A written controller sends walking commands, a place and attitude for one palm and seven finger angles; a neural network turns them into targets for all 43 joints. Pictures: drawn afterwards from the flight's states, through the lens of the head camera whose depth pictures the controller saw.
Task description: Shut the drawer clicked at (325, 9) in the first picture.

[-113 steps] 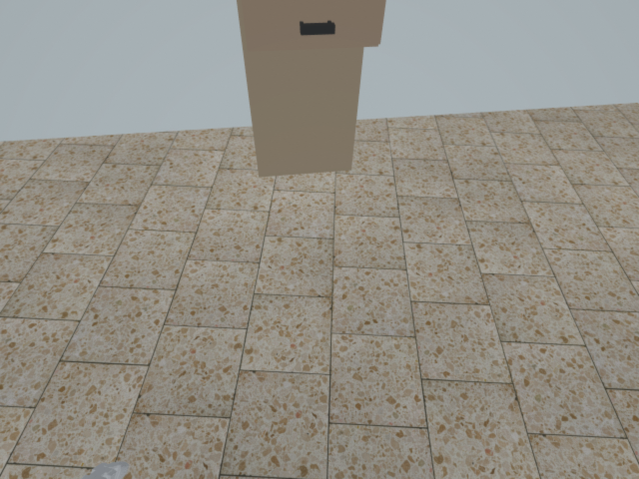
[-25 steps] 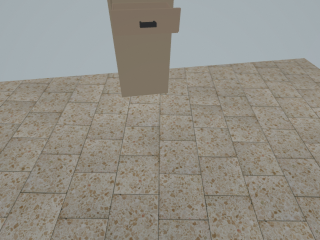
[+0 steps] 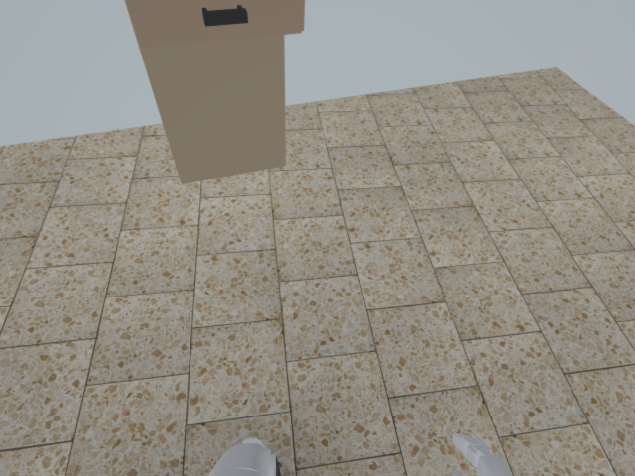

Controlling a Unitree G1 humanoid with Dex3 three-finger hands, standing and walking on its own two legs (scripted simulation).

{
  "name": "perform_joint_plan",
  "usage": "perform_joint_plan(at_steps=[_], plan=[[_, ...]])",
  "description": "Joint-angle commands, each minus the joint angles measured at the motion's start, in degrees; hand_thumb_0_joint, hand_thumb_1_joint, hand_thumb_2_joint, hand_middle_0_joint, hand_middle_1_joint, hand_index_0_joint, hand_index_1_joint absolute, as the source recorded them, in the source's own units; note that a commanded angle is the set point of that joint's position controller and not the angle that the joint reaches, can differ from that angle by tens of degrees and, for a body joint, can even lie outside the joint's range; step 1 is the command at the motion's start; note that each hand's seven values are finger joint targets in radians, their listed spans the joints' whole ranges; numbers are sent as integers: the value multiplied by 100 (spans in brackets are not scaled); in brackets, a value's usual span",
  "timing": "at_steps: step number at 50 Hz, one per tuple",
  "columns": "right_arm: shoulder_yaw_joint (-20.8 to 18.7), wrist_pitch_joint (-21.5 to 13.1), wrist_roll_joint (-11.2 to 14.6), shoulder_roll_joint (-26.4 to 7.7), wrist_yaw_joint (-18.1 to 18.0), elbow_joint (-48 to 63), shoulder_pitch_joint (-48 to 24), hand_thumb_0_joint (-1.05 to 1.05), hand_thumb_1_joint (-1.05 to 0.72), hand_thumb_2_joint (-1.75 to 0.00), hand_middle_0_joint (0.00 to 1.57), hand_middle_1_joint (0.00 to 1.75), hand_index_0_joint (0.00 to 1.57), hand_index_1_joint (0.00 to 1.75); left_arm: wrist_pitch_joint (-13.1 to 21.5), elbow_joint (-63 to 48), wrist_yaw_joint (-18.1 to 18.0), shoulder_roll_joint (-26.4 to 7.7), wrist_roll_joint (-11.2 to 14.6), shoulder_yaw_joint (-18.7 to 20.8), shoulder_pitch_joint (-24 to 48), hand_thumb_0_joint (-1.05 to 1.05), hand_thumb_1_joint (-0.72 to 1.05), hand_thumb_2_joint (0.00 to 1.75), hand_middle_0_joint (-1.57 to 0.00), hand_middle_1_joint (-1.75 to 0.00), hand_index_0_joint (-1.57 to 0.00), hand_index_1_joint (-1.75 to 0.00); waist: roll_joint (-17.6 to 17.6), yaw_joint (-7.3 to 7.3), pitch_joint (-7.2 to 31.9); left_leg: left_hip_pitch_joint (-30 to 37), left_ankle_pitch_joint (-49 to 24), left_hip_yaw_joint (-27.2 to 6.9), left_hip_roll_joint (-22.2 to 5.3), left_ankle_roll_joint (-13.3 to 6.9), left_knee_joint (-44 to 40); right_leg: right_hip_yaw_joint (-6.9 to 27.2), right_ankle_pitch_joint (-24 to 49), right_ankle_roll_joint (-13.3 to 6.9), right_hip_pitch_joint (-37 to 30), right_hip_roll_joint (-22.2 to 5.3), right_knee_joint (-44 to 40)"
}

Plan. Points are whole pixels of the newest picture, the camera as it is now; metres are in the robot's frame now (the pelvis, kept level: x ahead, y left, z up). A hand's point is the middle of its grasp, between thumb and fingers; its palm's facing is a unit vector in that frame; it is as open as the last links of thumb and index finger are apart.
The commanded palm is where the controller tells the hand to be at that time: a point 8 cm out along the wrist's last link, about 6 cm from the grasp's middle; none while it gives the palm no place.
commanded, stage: walk to a spot facing it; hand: left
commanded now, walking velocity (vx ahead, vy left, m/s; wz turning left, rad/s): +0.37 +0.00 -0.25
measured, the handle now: (224, 13) +1.06 +0.32 +0.06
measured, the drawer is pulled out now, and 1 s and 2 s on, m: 0.29 0.29 0.29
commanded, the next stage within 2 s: turn to face it in 1.12 s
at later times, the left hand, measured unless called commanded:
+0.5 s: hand (244, 315) +0.37 +0.15 -0.13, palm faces -0.24 -0.96 -0.17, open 7.4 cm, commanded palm none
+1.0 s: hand (233, 278) +0.46 +0.19 -0.17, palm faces -0.17 -0.97 -0.16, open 7.3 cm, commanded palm none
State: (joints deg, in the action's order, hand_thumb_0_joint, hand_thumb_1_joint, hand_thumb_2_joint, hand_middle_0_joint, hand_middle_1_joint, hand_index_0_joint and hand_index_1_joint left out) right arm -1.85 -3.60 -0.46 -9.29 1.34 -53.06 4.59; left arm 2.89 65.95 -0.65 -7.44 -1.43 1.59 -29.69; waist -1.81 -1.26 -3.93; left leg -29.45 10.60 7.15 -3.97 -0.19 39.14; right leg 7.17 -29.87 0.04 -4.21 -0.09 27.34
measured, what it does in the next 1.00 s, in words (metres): walks ahead: left foot, then right foot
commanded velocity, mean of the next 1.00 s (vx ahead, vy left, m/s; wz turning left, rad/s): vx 0.36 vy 0.00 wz -0.23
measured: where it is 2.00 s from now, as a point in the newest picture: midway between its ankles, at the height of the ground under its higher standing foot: (347, 328)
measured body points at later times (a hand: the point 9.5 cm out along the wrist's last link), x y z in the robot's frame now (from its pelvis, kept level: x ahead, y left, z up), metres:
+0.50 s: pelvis +0.21 +0.01 +0.02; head +0.24 +0.00 +0.47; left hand +0.38 +0.20 -0.12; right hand +0.07 -0.19 -0.13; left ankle +0.12 +0.11 -0.71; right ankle +0.29 -0.13 -0.70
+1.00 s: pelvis +0.45 +0.00 +0.01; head +0.46 +0.03 +0.46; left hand +0.48 +0.24 -0.16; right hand +0.46 -0.26 -0.11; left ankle +0.51 +0.09 -0.71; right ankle +0.32 -0.11 -0.65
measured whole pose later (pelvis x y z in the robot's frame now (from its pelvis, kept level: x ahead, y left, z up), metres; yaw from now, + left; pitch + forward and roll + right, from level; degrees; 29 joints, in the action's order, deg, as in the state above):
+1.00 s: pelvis +0.45 +0.00 +0.01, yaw -14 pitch -1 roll -1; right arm -3.1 -4.8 -2.1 -11.4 -0.1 -56.8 12.6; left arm 0.5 64.2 0.7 -11.9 -1.2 3.6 -20.3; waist -2.0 -0.1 -1.0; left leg -19.3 17.1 11.9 -6.6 -2.1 38.0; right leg -2.1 -26.3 -1.2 16.2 -2.4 60.5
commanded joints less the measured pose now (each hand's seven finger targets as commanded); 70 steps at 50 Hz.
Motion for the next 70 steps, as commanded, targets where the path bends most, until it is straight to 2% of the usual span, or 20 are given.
perform_joint_plan(at_steps=[1,3,8,21,25,26,27,28,31,34,44,46,47,49,54,62,66,67,69,70], plan=[[-425,-6,-130,-1670,-201,-671,2980,0,-90,-90,20,30,20,30,149,-712,32,-506,139,255,72,0,90,90,-20,-30,-20,-30,1888,934,1417,3849,813,-3827,-2271,-1066,-2211,-568,-115,-335,3366,569,4854],[-336,15,-77,-1137,-231,-344,1625,0,-90,-90,20,30,20,30,45,-826,41,-490,49,186,548,0,90,90,-20,-30,-20,-30,1128,519,314,2316,3010,-3664,-2315,-1175,-2876,-430,459,-357,4132,-210,5643],[-159,-190,-97,-516,-231,-400,1118,0,-90,-90,20,30,20,30,-230,-775,185,-250,-73,213,382,0,90,90,-20,-30,-20,-30,775,-132,51,749,1208,-1102,-1365,-715,-2913,-676,1415,-168,3379,-610,4438],[-184,-150,-146,-747,-231,-949,2466,0,-90,-90,20,30,20,30,-184,-1500,274,-394,-52,175,2808,0,90,90,-20,-30,-20,-30,654,534,-288,2814,-1207,-165,-1474,-796,-2652,-1312,1760,-109,3617,-487,1123],[-135,-91,-104,-799,-241,-1039,2484,0,-90,-90,20,30,20,30,-50,-1125,235,-581,-60,220,1820,0,90,90,-20,-30,-20,-30,554,-14,402,2813,-3562,396,-1154,-442,-833,-1828,1872,-422,1609,101,87],[-125,-115,-32,-744,-197,-979,2339,0,-90,-90,20,30,20,30,14,-842,183,-918,-72,315,931,0,90,90,-20,-30,-20,-30,376,-437,937,1753,-3086,584,-1014,-229,373,-1243,2121,-685,-11,-377,70],[-64,-158,35,-413,-164,-772,2349,0,-90,-90,20,30,20,30,62,-646,80,-1578,-52,490,84,0,90,90,-20,-30,-20,-30,-894,-673,1624,36,-41,880,-336,51,2225,925,2430,-1321,-1533,-1988,-212],[-94,-161,35,-521,-180,-613,1916,0,-90,-90,20,30,20,30,47,-530,71,-1881,72,526,-146,0,90,90,-20,-30,-20,-30,-839,-707,1580,-722,2173,280,-12,55,3462,1975,2961,-1805,-1404,-2633,-776],[-154,-8,-60,-328,-157,-549,1357,0,-90,-90,20,30,20,30,52,-756,2,-1200,58,339,1046,0,90,90,-20,-30,-20,-30,-31,-150,265,-846,1134,-537,-680,58,3367,737,2089,-1269,770,-2064,-1297],[-149,166,-106,-90,-112,-734,1913,0,-90,-90,20,30,20,30,112,-789,-15,-887,-8,251,1450,0,90,90,-20,-30,-20,-30,-433,322,52,-40,837,-285,-694,216,2290,-367,2067,-939,1936,-1579,-1540],[-242,-25,-108,-538,-4,-522,1807,0,-90,-90,20,30,20,30,42,-722,84,-1174,8,335,1303,0,90,90,-20,-30,-20,-30,-18,579,-69,2166,270,341,-119,161,-701,-701,1301,-625,2439,-1038,-369],[-469,-92,-233,-1661,-128,-814,3140,0,-90,-90,20,30,20,30,23,-927,155,-553,101,241,1137,0,90,90,-20,-30,-20,-30,2467,948,627,3603,1401,-2715,-2187,-561,-2442,-1557,-26,-120,3806,116,3140],[-413,-47,-195,-1590,-197,-839,3110,0,-90,-90,20,30,20,30,20,-1044,113,-766,43,236,1443,0,90,90,-20,-30,-20,-30,2302,959,661,3445,1825,-3387,-2533,-766,-2840,-844,-236,-216,4207,-55,4242],[-254,-94,-166,-1051,-235,-616,2259,0,-90,-90,20,30,20,30,25,-955,175,-728,10,274,1791,0,90,90,-20,-30,-20,-30,972,650,-127,2546,1175,-2411,-2298,-717,-2822,-629,777,-234,4507,-560,4806],[-140,-222,-80,-660,-289,-561,1717,0,-90,-90,20,30,20,30,-266,-777,222,-443,-28,276,1249,0,90,90,-20,-30,-20,-30,810,105,-33,2153,-1228,-81,-1685,-468,-2712,-838,1613,39,3953,-704,4200],[-209,-61,-103,-606,-278,-784,2045,0,-90,-90,20,30,20,30,-289,-1261,224,-268,-7,252,2243,0,90,90,-20,-30,-20,-30,957,376,-253,2604,-2746,781,-1553,-549,-2251,-1464,1940,66,3700,-501,1704],[-181,10,-70,-608,-271,-967,1940,0,-90,-90,20,30,20,30,-100,-885,94,-370,-34,184,1289,0,90,90,-20,-30,-20,-30,900,-65,397,2557,-3342,669,-1310,-381,-1033,-1709,2594,-100,1873,-155,471],[-155,16,-28,-491,-238,-990,1959,0,-90,-90,20,30,20,30,-22,-714,50,-621,-46,214,872,0,90,90,-20,-30,-20,-30,550,-249,651,2220,-2874,649,-1067,-207,-405,-1683,3445,-66,1063,-270,61],[-92,80,70,-15,-229,-914,2447,0,-90,-90,20,30,20,30,91,-468,-31,-1541,0,377,141,0,90,90,-20,-30,-20,-30,-1006,-314,1738,605,2390,244,-19,152,2201,226,7786,-985,-825,-2567,295],[-102,181,111,-55,-277,-804,2187,0,-90,-90,20,30,20,30,78,-586,-48,-1593,58,366,326,0,90,90,-20,-30,-20,-30,-1053,-338,1836,576,2751,-387,-104,154,2837,284,7421,-1237,-274,-2776,-108]])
